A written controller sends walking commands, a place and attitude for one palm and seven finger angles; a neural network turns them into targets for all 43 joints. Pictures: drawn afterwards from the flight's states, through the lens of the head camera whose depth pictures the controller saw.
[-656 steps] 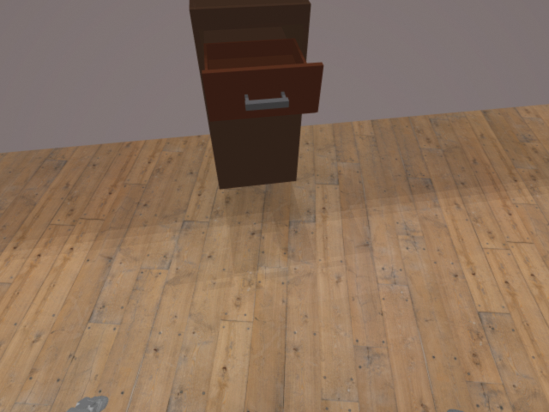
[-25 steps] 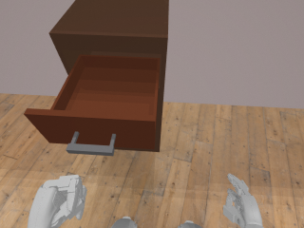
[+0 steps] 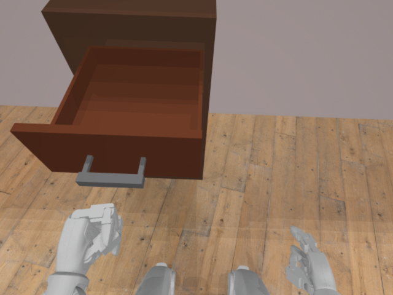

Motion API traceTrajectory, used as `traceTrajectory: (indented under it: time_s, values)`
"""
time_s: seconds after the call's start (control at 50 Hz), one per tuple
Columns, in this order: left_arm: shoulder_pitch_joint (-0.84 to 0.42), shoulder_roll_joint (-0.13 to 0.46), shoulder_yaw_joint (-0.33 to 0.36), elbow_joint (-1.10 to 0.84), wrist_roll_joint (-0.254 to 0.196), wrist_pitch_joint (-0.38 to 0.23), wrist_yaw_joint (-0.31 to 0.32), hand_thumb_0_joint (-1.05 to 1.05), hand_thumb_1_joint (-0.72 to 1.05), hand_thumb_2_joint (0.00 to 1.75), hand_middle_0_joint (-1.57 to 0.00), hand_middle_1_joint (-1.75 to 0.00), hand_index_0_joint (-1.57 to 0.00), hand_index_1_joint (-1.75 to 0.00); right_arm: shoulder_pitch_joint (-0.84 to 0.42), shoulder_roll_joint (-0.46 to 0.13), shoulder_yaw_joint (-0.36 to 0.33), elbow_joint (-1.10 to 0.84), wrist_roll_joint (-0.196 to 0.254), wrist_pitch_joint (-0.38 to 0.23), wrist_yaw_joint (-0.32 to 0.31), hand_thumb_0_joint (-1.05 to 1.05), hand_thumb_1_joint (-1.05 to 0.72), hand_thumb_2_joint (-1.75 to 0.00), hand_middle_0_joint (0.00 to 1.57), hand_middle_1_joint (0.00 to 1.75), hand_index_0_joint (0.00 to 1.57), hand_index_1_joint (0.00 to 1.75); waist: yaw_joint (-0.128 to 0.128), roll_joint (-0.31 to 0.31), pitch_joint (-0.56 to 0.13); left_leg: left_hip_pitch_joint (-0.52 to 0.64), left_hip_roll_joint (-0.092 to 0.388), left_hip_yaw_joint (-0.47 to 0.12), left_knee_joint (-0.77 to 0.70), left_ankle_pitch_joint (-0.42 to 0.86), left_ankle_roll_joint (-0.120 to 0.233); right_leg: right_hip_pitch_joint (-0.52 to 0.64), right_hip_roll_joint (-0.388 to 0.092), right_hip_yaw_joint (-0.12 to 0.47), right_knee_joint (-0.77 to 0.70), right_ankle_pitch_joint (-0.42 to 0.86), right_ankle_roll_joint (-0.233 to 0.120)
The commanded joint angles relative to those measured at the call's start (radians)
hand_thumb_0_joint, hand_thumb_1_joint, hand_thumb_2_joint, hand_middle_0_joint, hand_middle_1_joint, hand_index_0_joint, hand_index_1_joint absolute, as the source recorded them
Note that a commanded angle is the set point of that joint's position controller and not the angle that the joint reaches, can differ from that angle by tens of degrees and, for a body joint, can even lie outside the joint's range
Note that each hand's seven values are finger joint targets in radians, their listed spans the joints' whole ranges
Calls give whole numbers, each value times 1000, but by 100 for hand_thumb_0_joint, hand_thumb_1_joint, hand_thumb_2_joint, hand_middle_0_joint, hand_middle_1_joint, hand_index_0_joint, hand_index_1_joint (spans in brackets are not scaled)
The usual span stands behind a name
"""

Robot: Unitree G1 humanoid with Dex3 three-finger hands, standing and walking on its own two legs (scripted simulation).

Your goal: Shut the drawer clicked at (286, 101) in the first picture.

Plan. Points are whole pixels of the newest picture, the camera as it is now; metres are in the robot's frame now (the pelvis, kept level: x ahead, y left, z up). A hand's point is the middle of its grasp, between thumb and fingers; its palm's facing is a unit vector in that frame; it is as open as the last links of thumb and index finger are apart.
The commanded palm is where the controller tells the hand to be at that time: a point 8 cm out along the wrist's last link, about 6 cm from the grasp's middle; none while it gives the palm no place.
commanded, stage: bring the fist close to the handle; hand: left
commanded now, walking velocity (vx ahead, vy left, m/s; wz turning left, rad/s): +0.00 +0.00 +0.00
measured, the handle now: (113, 170) +0.35 +0.19 +0.03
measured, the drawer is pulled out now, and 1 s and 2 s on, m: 0.29 0.29 0.17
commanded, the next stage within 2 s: push the drawer shut in 0.62 s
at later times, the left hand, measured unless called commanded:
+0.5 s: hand (122, 223) +0.24 +0.15 +0.03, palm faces +0.00 -1.00 -0.04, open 3.3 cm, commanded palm +0.22 +0.21 +0.03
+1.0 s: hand (124, 209) +0.27 +0.16 +0.02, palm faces -0.02 -1.00 -0.04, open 3.2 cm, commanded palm +0.26 +0.21 +0.03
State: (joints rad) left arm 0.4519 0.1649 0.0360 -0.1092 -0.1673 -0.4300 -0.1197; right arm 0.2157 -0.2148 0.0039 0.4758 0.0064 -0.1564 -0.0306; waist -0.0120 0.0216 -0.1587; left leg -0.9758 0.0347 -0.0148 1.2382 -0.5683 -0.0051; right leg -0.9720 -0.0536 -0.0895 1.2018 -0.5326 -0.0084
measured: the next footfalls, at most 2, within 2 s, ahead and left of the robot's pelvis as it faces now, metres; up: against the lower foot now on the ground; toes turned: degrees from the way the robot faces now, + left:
none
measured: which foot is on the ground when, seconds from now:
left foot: down 0.00-1.00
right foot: down 0.00-1.00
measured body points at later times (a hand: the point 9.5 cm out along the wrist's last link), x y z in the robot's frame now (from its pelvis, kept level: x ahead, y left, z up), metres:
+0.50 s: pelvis +0.00 +0.00 -0.01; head +0.09 +0.01 +0.43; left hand +0.24 +0.21 +0.03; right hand +0.18 -0.23 -0.10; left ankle +0.02 +0.12 -0.64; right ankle +0.03 -0.12 -0.64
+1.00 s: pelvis +0.00 +0.00 -0.01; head +0.10 +0.01 +0.43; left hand +0.27 +0.21 +0.03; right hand +0.19 -0.24 -0.10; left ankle +0.02 +0.12 -0.64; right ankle +0.03 -0.12 -0.64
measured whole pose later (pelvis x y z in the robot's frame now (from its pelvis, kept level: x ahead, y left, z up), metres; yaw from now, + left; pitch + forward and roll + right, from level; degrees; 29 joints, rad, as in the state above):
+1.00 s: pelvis +0.00 +0.00 -0.01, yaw +0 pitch +21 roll -2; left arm 0.22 0.20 0.07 0.04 -0.18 -0.40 -0.12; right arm 0.20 -0.24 0.01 0.49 0.00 -0.10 -0.02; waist -0.02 0.02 -0.17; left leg -1.08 0.03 -0.03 1.30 -0.59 -0.01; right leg -1.07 -0.05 -0.10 1.25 -0.55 -0.01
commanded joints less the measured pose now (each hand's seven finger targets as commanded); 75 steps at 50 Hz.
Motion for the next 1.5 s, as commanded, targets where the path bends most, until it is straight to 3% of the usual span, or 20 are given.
traceTrajectory:
  time_s: [0.0,0.14,0.16,0.2,0.28,0.38,0.44,0.5,0.58,0.7,0.82,0.86,0.98,1.02,1.06,1.12,1.2,1.34,1.38,1.48]
  values:
    - [-60,81,54,-198,-6,-61,6,0,90,90,-140,-160,-140,-160,-39,-133,-57,-159,3,-41,-4,0,-90,-90,20,30,20,30,-7,9,-244,99,-41,-13,-171,221,24,168,47,35,-156,156,-17]
    - [-132,72,34,-151,6,-56,16,0,90,90,-140,-160,-140,-160,-32,-142,-57,-152,-3,-25,3,0,-90,-90,20,30,20,30,-23,6,-252,76,-39,-21,-139,224,21,110,49,27,-120,163,-17]
    - [-144,82,38,-132,9,-57,17,0,90,90,-140,-160,-140,-160,-32,-143,-56,-149,-5,-22,3,0,-90,-90,20,30,20,30,-27,-21,-247,57,-37,-25,-132,218,24,104,52,27,-116,153,-17]
    - [-162,91,59,-106,8,-61,19,0,90,90,-140,-160,-140,-160,-36,-146,-56,-151,-5,-16,4,0,-90,-90,20,30,20,30,-18,-11,-252,38,-41,-21,-126,200,22,102,49,32,-111,138,-18]
    - [-123,91,59,-177,-3,-64,18,0,90,90,-140,-160,-140,-160,-30,-140,-58,-165,-1,-10,8,0,-90,-90,20,30,20,30,6,48,-348,107,-40,-15,-140,281,21,146,49,31,-103,211,-23]
    - [-120,82,46,-147,-2,-39,23,0,90,90,-140,-160,-140,-160,-27,-142,-57,-158,2,7,8,0,-90,-90,20,30,20,30,-22,-14,-286,75,-37,-21,-139,252,23,135,53,25,-117,198,-16]
    - [-143,78,41,-132,0,-40,25,0,90,90,-140,-160,-140,-160,-26,-146,-57,-156,1,8,6,0,-90,-90,20,30,20,30,-28,-17,-264,65,-39,-23,-136,221,23,117,53,27,-123,167,-16]
    - [-152,85,36,-164,4,-51,25,0,90,90,-140,-160,-140,-160,-27,-145,-56,-161,-1,6,5,0,-90,-90,20,30,20,30,-20,22,-295,85,-39,-24,-138,244,22,119,49,25,-110,183,-20]
    - [-155,103,57,-150,3,-57,31,0,90,90,-140,-160,-140,-160,-24,-145,-55,-160,-3,10,4,0,-90,-90,20,30,20,30,-23,-9,-285,66,-41,-19,-131,228,24,128,51,33,-120,174,-17]
    - [-150,107,77,-132,-8,-53,22,0,90,90,-140,-160,-140,-160,-25,-142,-55,-158,-1,15,3,0,-90,-90,20,30,20,30,-12,10,-298,62,-43,-11,-128,242,23,153,50,40,-122,197,-18]
    - [-286,102,57,-109,-12,-50,4,0,90,90,-140,-160,-140,-160,-21,-152,-52,-134,-1,10,-2,0,-90,-90,20,30,20,30,-41,23,-298,77,-40,-17,-116,252,25,120,50,36,-118,207,-15]
    - [-288,129,86,-72,-14,-41,3,0,90,90,-140,-160,-140,-160,-15,-156,-52,-130,-1,11,-4,0,-90,-90,20,30,20,30,-37,-7,-302,60,-40,-16,-115,259,28,144,50,41,-124,216,-15]
    - [-353,124,92,-49,-17,-28,3,0,90,90,-140,-160,-140,-160,-14,-157,-54,-121,2,18,-1,0,-90,-90,20,30,20,30,-29,16,-339,103,-38,-16,-133,303,24,159,48,36,-120,259,-16]
    - [-402,114,76,-50,-15,-32,9,0,90,90,-140,-160,-140,-160,-13,-156,-54,-108,1,17,-1,0,-90,-90,20,30,20,30,-39,22,-337,111,-38,-17,-131,300,24,146,47,34,-121,256,-15]
    - [-457,116,68,-26,-7,-35,18,0,90,90,-140,-160,-140,-160,-14,-160,-52,-98,-2,17,-2,0,-90,-90,20,30,20,30,-55,6,-313,97,-36,-23,-130,276,26,123,47,33,-125,225,-14]
    - [-497,121,77,5,-5,-48,22,0,90,90,-140,-160,-140,-160,-17,-161,-52,-88,-2,18,-1,0,-90,-90,20,30,20,30,-50,2,-315,93,-38,-20,-135,238,25,122,46,38,-137,186,-14]
    - [-633,132,79,75,2,-51,19,0,90,90,-140,-160,-140,-160,-21,-165,-47,-67,0,23,-7,0,-90,-90,20,30,20,30,-66,8,-299,76,-40,-19,-137,177,28,99,46,47,-150,125,-12]
    - [-757,143,90,132,-4,-33,19,0,90,90,-140,-160,-140,-160,-15,-171,-45,-50,3,28,-8,0,-90,-90,20,30,20,30,-54,45,-366,119,-42,-23,-158,195,24,119,43,45,-151,144,-15]
    - [-788,156,105,176,-1,-27,21,0,90,90,-140,-160,-140,-160,-7,-174,-44,-42,4,33,-8,0,-90,-90,20,30,20,30,-60,14,-360,115,-38,-27,-161,203,24,122,46,43,-150,153,-14]
    - [-827,159,119,233,-1,-34,29,0,90,90,-140,-160,-140,-160,2,-173,-44,-38,2,44,-3,0,-90,-90,20,30,20,30,-53,27,-368,126,-38,-20,-173,215,22,138,47,46,-160,165,-15]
